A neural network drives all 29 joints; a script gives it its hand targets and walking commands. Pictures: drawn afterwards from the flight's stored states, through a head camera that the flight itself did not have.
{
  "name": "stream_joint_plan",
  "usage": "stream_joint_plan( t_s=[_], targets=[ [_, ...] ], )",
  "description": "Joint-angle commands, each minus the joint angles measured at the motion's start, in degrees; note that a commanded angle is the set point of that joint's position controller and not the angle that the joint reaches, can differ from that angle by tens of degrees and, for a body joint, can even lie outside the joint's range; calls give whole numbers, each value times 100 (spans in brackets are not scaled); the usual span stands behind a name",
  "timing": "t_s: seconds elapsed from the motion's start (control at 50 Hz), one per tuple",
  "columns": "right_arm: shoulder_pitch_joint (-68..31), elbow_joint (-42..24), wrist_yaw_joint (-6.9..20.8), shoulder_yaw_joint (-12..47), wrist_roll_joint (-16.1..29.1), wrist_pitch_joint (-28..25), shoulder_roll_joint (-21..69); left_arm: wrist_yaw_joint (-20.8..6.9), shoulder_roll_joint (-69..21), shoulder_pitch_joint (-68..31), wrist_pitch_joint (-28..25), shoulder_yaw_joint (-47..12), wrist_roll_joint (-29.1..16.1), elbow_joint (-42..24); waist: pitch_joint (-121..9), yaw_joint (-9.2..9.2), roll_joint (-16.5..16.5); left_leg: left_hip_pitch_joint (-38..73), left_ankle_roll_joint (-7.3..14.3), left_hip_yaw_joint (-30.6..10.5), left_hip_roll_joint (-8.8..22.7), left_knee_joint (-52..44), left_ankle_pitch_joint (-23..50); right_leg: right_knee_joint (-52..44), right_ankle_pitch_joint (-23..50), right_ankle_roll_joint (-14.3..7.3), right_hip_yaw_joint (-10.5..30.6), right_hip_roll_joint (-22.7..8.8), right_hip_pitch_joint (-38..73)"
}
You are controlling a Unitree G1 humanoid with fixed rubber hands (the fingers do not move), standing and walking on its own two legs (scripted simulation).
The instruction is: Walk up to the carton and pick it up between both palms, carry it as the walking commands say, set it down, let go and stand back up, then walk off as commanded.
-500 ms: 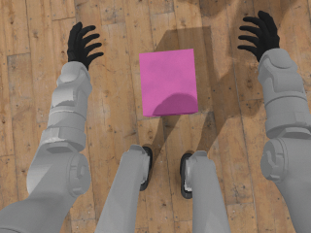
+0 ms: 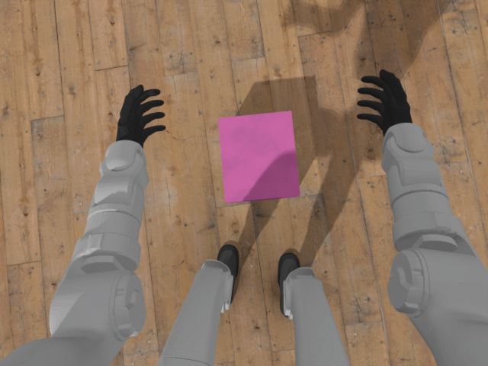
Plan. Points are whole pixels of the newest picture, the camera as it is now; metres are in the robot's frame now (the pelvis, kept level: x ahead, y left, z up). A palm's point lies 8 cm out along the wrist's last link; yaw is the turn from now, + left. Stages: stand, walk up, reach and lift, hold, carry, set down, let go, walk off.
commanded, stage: let go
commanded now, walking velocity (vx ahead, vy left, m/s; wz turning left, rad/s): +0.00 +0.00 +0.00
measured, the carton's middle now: (258, 160) +0.47 +0.02 -0.59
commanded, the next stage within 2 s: stand in 1.04 s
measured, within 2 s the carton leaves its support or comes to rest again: neither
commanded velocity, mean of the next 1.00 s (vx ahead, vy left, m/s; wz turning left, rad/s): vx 0.00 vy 0.00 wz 0.00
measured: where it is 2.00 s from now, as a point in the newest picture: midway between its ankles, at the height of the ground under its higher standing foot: (257, 291)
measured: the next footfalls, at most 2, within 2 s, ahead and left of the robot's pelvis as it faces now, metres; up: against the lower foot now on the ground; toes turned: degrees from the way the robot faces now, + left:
none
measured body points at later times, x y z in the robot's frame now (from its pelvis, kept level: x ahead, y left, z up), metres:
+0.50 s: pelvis +0.05 +0.00 +0.08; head +0.14 -0.01 +0.52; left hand +0.27 +0.24 +0.00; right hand +0.30 -0.22 -0.01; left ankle +0.05 +0.11 -0.64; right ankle +0.03 -0.11 -0.64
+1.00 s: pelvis +0.06 +0.00 +0.09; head +0.08 -0.01 +0.54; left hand +0.24 +0.24 +0.03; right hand +0.23 -0.23 +0.01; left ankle +0.05 +0.11 -0.64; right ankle +0.03 -0.11 -0.64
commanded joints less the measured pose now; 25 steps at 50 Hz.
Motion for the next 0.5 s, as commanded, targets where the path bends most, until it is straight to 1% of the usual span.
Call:
stream_joint_plan(
  t_s=[0.0, 0.02, 0.04, 0.06, 0.08, 0.1, 0.12, 0.14, 0.16, 0.18, 0.2, 0.22, 0.24, 0.26, 0.28, 0.3, 0.32, 0.34, 0.36, 0.38, 0.4, 0.42, 0.44, 0.46, 0.48],
  targets=[
    [-245, -1281, -300, -84, -111, -74, -612, -150, 949, 307, -162, -69, 110, -956, -5606, 57, -382, 3171, -256, 38, -98, -277, 2917, -272, 3594, 152, 187, -13, 4437],
    [70, -1449, -352, 38, -17, -61, -507, -196, 1150, 388, -168, -77, 65, -1185, -5740, 3, -446, 3293, -198, 43, -124, -342, 2985, -316, 3771, 173, 235, -3, 4627],
    [427, -1704, -371, 136, -53, -74, -450, -302, 885, 880, -173, -398, -47, -1178, -5644, -82, -569, 3253, -190, 63, -94, -436, 3044, -387, 4123, 156, 223, -48, 5129],
    [690, -1822, -382, 191, 98, -55, -210, -345, 936, 927, -176, -508, -130, -1573, -5748, -101, -499, 3373, -198, -6, -97, -562, 3212, -413, 4247, 185, 253, 2, 5136],
    [1081, -1959, -355, 162, 59, -72, -215, -404, 976, 1469, -130, -535, -69, -1280, -5288, -184, -609, 3591, -100, -29, -13, -565, 3085, -495, 3803, 210, 126, 44, 4782],
    [1160, -1987, -337, 212, 118, -76, -226, -459, 910, 1431, -153, -679, -212, -1446, -4927, -134, -394, 3818, -123, -95, -26, -710, 2954, -676, 3559, 148, 168, 0, 4732],
    [1829, -2029, -292, 219, 76, -97, -259, -502, 1004, 2008, -153, -653, -176, -1590, -4853, -66, -389, 4207, -143, -106, 41, -829, 3028, -819, 3264, 190, 153, 34, 4685],
    [2251, -2201, -252, 499, 179, -129, -42, -557, 873, 2337, -141, -907, -227, -1697, -4808, -160, -328, 4395, -131, -131, 25, -867, 2962, -925, 3270, 129, 146, 12, 4902],
    [2094, -2028, -253, 415, 253, -152, -49, -570, 986, 2201, -162, -782, -207, -1477, -4235, -100, -307, 4362, -109, -194, 32, -968, 2747, -953, 2870, 134, 147, 27, 4596],
    [2336, -2114, -239, 368, 256, -190, -145, -582, 1027, 2446, -167, -830, -238, -1429, -3859, -125, -253, 4571, -130, -205, 60, -1056, 2481, -1162, 2398, 135, 81, 32, 4437],
    [2751, -2371, -208, 413, 177, -237, -236, -582, 1043, 2921, -207, -831, -178, -1719, -3736, -96, -341, 4902, -137, -264, 81, -1157, 2629, -1297, 2442, 126, 93, 40, 4662],
    [2653, -2258, -185, 577, 278, -275, -144, -607, 975, 2697, -263, -931, -292, -1754, -3441, 14, -184, 4912, -194, -257, 85, -1272, 2406, -1433, 2165, 112, 74, -5, 4788],
    [2589, -2158, -199, 500, 397, -297, -159, -592, 1018, 2566, -275, -987, -370, -1531, -2787, -139, -192, 4757, -176, -207, 107, -1394, 1866, -1552, 1682, 108, 54, -7, 4614],
    [2667, -1848, -175, 558, 442, -327, -9, -585, 1025, 2667, -299, -1051, -389, -1246, -2141, -86, -145, 4809, -146, -212, 154, -1545, 1627, -1642, 1299, 112, -8, 14, 4328],
    [3375, -2147, -121, 635, 376, -323, 96, -581, 910, 3327, -310, -1211, -397, -1581, -2488, -89, -73, 5303, -216, -200, 179, -1636, 1662, -1830, 1207, 88, -19, 4, 4852],
    [3440, -2205, -123, 736, 448, -342, 5, -560, 868, 3358, -322, -1215, -427, -1603, -2474, -67, -8, 5370, -202, -192, 190, -1612, 1787, -1813, 1416, 51, 40, -8, 4991],
    [3682, -2187, -93, 755, 392, -370, 38, -549, 846, 3522, -334, -1234, -446, -1628, -2180, -66, -28, 5492, -190, -181, 164, -1750, 1629, -1945, 1194, 92, -1, -32, 5011],
    [3729, -2017, -94, 715, 473, -396, 52, -538, 912, 3478, -375, -1308, -509, -1649, -1783, -198, 150, 5656, -178, -238, 182, -1887, 1691, -2057, 1143, 75, 16, -40, 4855],
    [4457, -2263, -98, 672, 344, -430, -51, -536, 728, 4255, -376, -1364, -361, -1563, -1835, -156, 162, 6049, -184, -202, 191, -1884, 1844, -2178, 1328, 82, 55, -86, 5155],
    [4043, -2196, -97, 695, 488, -452, -67, -494, 984, 3616, -397, -1264, -551, -1775, -1509, -253, 107, 5969, -176, -264, 155, -2038, 1687, -2262, 1125, 46, -19, -58, 5028],
    [4790, -2241, -89, 761, 347, -445, 27, -481, 958, 4365, -391, -1307, -386, -1716, -1555, -202, 29, 6187, -171, -239, 202, -2093, 1723, -2333, 1239, 85, -27, -89, 5474],
    [4752, -2331, -102, 802, 440, -481, -134, -470, 957, 4462, -397, -1328, -443, -1771, -1375, -200, 155, 6351, -191, -224, 111, -2141, 1827, -2450, 1441, 43, 17, -97, 5773],
    [4980, -2321, -104, 888, 485, -507, -95, -468, 945, 4597, -435, -1352, -476, -1764, -1074, -223, 83, 6299, -179, -183, 60, -2321, 1761, -2566, 1557, 62, 39, -116, 5958],
    [5315, -2243, -86, 828, 440, -489, -30, -458, 980, 4641, -428, -1283, -404, -1865, -981, -259, 84, 6399, -183, -174, 119, -2463, 1671, -2752, 1370, 111, 11, -153, 6062],
    [5413, -2401, -82, 937, 414, -504, -53, -458, 1050, 4765, -429, -1315, -436, -1915, -991, -282, -193, 6552, -149, -201, 108, -2510, 1744, -2737, 1577, 111, -4, -141, 6330]
  ],
)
